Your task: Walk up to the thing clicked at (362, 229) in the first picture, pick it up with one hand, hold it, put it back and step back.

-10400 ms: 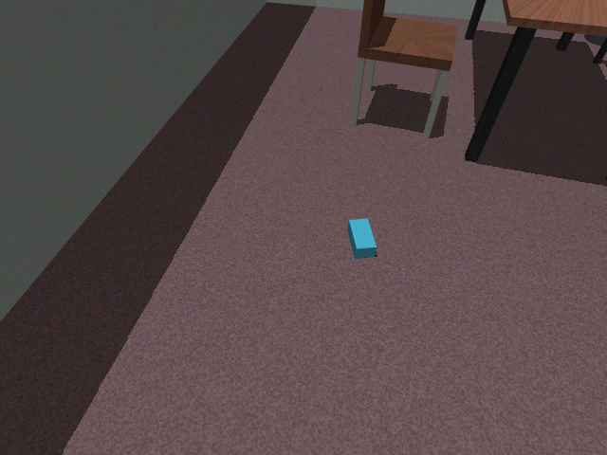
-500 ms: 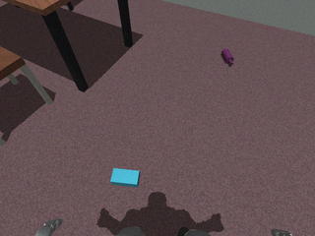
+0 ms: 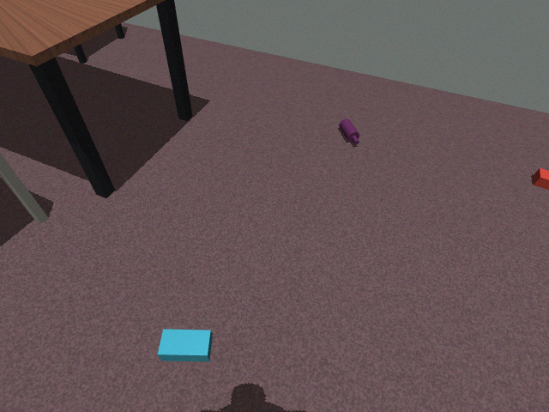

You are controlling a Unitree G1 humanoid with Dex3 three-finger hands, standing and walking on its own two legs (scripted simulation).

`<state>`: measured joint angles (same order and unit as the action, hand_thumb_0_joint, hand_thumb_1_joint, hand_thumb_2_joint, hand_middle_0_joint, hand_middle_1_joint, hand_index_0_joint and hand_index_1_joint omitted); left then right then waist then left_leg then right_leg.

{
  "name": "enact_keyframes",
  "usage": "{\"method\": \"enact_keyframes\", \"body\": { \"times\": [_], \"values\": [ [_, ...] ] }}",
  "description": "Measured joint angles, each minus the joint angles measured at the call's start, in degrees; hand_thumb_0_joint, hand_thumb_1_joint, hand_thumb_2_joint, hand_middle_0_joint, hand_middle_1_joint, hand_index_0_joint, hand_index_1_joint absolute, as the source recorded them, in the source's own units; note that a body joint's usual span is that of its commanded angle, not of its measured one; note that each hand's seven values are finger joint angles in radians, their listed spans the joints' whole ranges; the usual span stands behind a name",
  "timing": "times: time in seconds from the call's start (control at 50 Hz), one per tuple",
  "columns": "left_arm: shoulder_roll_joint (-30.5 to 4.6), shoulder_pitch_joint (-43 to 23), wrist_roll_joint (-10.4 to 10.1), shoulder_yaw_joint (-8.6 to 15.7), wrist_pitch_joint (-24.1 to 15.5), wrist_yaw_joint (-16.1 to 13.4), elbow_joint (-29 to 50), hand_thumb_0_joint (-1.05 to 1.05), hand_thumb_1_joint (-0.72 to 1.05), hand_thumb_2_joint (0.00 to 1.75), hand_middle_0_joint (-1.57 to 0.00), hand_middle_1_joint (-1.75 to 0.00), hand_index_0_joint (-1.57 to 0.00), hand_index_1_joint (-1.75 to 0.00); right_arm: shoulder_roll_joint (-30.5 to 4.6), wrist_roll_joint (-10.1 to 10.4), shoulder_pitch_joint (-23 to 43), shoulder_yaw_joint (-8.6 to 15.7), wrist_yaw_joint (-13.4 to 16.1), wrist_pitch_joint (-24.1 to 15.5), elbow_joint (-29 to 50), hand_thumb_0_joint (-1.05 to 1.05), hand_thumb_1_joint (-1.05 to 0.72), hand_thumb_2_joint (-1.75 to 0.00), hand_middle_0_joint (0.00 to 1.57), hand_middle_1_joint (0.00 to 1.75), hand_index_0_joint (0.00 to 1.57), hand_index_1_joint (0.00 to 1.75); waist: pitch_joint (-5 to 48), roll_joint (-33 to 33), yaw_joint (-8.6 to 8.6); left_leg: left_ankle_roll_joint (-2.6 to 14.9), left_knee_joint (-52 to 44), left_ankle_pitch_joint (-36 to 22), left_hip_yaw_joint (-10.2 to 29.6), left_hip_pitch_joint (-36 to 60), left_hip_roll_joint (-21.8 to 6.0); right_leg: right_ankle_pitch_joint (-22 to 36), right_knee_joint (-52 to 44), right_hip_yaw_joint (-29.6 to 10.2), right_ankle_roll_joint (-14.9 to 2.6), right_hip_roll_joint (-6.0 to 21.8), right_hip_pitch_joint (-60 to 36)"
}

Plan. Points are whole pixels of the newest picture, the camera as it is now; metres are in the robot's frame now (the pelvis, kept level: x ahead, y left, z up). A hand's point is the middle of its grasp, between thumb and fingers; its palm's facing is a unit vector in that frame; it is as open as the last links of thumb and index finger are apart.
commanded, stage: walk up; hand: left
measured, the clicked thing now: (186, 345) +0.46 +0.28 -0.72
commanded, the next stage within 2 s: none
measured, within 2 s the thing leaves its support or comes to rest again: neither
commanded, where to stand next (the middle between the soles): +0.09 +0.02 m, yaw +3 degrees
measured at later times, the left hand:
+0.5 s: hand out of the picture +0.13 +0.31 -0.15, palm faces +0.05 -0.90 -0.44, open 7.4 cm
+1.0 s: hand out of the picture +0.01 +0.27 -0.15, palm faces -0.03 -0.91 -0.42, open 7.4 cm
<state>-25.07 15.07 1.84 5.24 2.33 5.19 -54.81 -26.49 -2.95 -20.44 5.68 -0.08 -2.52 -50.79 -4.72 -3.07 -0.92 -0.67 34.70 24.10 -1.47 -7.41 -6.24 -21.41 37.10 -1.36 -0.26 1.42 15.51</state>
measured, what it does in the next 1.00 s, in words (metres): steps on the spot: left foot, then right foot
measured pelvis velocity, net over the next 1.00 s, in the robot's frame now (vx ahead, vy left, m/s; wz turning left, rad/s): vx -0.05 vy -0.01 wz -0.02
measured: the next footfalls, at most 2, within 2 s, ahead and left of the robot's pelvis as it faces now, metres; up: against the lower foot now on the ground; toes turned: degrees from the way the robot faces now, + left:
left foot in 0.46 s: +0.14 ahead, +0.13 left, +0.00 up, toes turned +1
right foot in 0.94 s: -0.03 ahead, -0.10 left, +0.00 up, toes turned -1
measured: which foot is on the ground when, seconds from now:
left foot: down 0.00-0.02, up 0.04-0.44, down 0.46-0.96, up 0.98-1.00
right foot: down 0.00-0.48, up 0.50-0.92, down 0.94-1.00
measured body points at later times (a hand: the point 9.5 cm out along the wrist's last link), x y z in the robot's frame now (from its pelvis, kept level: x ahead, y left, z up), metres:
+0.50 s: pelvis +0.05 +0.02 -0.01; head +0.14 +0.03 +0.43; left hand +0.12 +0.35 -0.12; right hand +0.18 -0.28 -0.13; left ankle +0.10 +0.13 -0.72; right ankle +0.02 -0.13 -0.71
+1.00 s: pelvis -0.05 -0.01 -0.01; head -0.02 -0.02 +0.43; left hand +0.02 +0.32 -0.12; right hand +0.07 -0.32 -0.12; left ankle +0.09 +0.13 -0.71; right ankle -0.07 -0.10 -0.72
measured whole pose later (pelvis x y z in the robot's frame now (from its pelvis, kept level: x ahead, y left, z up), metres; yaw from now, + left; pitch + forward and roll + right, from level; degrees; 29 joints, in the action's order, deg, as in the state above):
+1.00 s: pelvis -0.05 -0.01 -0.01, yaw -1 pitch -4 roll +0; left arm -22.3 15.0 2.5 4.8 1.8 1.3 -49.0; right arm -22.9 -2.0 -9.7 3.3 0.6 2.6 -45.3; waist -8.1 1.6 0.5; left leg 0.1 45.9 22.7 2.3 -29.7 0.0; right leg -27.6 44.0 0.6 -3.4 -1.8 14.0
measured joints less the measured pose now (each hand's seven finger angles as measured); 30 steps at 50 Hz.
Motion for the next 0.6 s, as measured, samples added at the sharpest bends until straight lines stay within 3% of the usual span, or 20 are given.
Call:
{"method": "enact_keyframes", "body": {
  "times": [0.04,0.1,0.14,0.22,0.3,0.44,0.48,0.5,0.54,0.6],
  "values": [
    [1.74,-0.57,0.2,-0.21,-2.05,-0.66,0.97,0.01,0.9,0.89,-0.2,-0.3,-0.2,-0.3,-0.7,0.83,0.29,-0.15,0.15,0.86,0.18,0.0,-0.9,-0.9,0.2,0.3,0.21,0.3,-2.03,4.08,-0.65,2.42,10.29,2.54,4.27,-3.57,-1.18,3.0,-0.35,2.98,0.3,-1.76,-2.11],
    [3.03,1.53,0.07,-0.84,-3.57,-1.32,2.84,0.01,0.9,0.89,-0.2,-0.3,-0.2,-0.3,0.89,1.85,1.03,-1.39,0.16,2.22,-0.46,0.0,-0.9,-0.9,0.2,0.3,0.21,0.3,-1.1,4.53,1.72,3.3,25.26,4.75,6.88,-9.88,4.44,1.77,-1.05,2.14,-0.36,-1.3,-3.75],
    [3.79,3.16,-0.46,-1.5,-3.97,-1.7,2.92,0.01,0.9,0.89,-0.2,-0.3,-0.2,-0.3,1.59,2.53,1.71,-1.86,-0.42,2.01,0.12,0.0,-0.9,-0.9,0.2,0.3,0.21,0.3,-0.44,5.54,2.21,3.18,28.34,1.69,7.08,-13.26,6.23,2.81,-4.74,1.94,-0.6,-1.27,-6.3],
    [4.12,5.1,-1.11,-2.44,-5.48,-3.69,3.24,0.0,0.9,0.89,-0.2,-0.3,-0.21,-0.3,2.51,2.39,3.28,-2.06,-0.97,2.28,2.34,0.0,-0.9,-0.9,0.2,0.3,0.21,0.3,-0.82,7.86,2.22,1.82,25.13,-2.88,8.58,-18.29,7.23,3.68,-8.66,2.54,-0.36,-1.47,-9.55],
    [4.32,3.96,-1.68,-2.75,-4.76,-6.28,4.72,0.01,0.9,0.89,-0.2,-0.3,-0.21,-0.3,3.02,2.0,6.42,-1.73,-0.8,4.75,3.71,0.0,-0.9,-0.9,0.2,0.3,0.21,0.3,-3.67,9.4,2.4,0.75,22.51,-2.82,10.47,-21.31,8.88,2.49,-7.38,2.8,0.12,-1.07,-9.16],
    [2.5,-1.41,-1.93,-2.74,-2.45,-7.51,8.91,0.01,0.9,0.89,-0.2,-0.3,-0.2,-0.3,4.11,1.91,9.25,-1.78,-0.87,5.86,5.44,0.0,-0.9,-0.9,0.2,0.3,0.21,0.3,-7.05,6.88,1.62,1.85,7.39,-7.57,4.83,-15.99,7.59,-2.9,1.68,3.84,1.75,1.58,-3.2],
    [1.4,-4.05,-2.61,-2.6,-1.93,-7.76,9.06,0.01,0.9,0.89,-0.2,-0.3,-0.2,-0.3,4.96,1.5,10.41,-1.57,-0.92,5.55,5.28,0.0,-0.9,-0.9,0.2,0.3,0.21,0.3,-8.97,3.37,1.28,2.08,4.38,-9.07,3.15,-14.12,9.57,-4.23,8.2,2.77,1.4,4.15,-0.37],
    [1.33,-5.55,-3.04,-2.45,-1.54,-7.97,9.17,0.01,0.9,0.89,-0.2,-0.3,-0.2,-0.3,5.13,1.24,11.06,-1.61,-1.05,5.44,5.79,0.0,-0.9,-0.9,0.2,0.3,0.21,0.3,-10.32,2.29,1.32,2.42,4.69,-8.85,2.68,-14.08,10.16,-6.17,13.39,0.47,0.76,3.62,1.77],
    [2.14,-7.83,-3.58,-2.74,-0.87,-8.78,9.39,0.01,0.9,0.89,-0.2,-0.3,-0.2,-0.3,4.75,1.59,11.8,-1.59,-1.2,5.07,7.06,0.0,-0.9,-0.9,0.2,0.3,0.21,0.3,-11.85,2.98,0.45,3.2,5.1,-8.96,3.67,-14.43,9.71,-13.07,24.24,-2.23,-0.26,-0.6,5.64],
    [2.63,-8.81,-3.92,-3.39,-0.26,-8.81,9.8,0.0,0.9,0.89,-0.2,-0.3,-0.2,-0.3,4.98,2.1,12.86,-1.54,-0.55,5.58,8.5,0.0,-0.9,-0.9,0.2,0.3,0.21,0.3,-11.48,2.88,-0.34,3.55,2.0,-11.09,3.85,-14.02,9.17,-14.49,34.81,-4.32,-0.9,-5.0,9.95]
  ]
}}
